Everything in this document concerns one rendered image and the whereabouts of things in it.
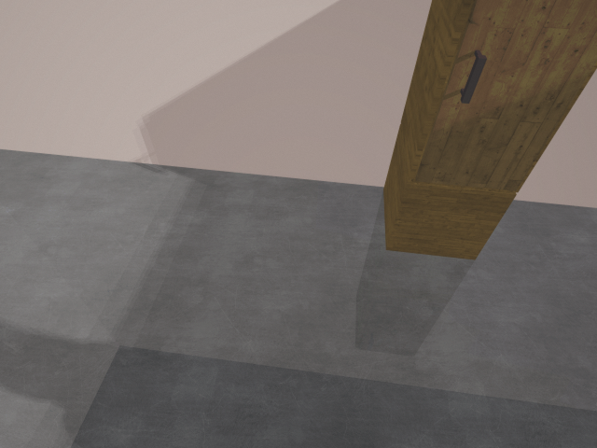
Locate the handle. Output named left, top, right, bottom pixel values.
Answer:
left=460, top=50, right=487, bottom=104

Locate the cupboard door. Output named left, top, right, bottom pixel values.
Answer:
left=415, top=0, right=597, bottom=191

